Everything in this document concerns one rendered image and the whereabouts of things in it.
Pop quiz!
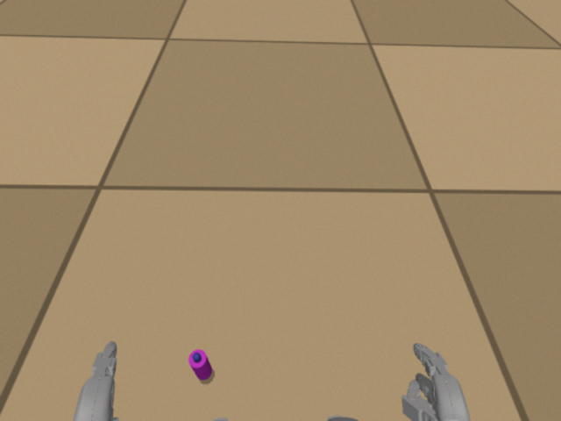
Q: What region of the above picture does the bottle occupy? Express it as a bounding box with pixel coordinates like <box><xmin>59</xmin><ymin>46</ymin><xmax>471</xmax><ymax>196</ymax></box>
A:
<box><xmin>188</xmin><ymin>350</ymin><xmax>212</xmax><ymax>380</ymax></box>

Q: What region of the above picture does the left robot hand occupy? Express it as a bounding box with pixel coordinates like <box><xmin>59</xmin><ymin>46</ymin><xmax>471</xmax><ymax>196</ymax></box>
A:
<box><xmin>74</xmin><ymin>341</ymin><xmax>119</xmax><ymax>421</ymax></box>

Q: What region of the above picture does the right robot hand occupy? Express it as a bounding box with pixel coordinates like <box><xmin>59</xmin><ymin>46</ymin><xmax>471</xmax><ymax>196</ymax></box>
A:
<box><xmin>401</xmin><ymin>343</ymin><xmax>470</xmax><ymax>421</ymax></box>

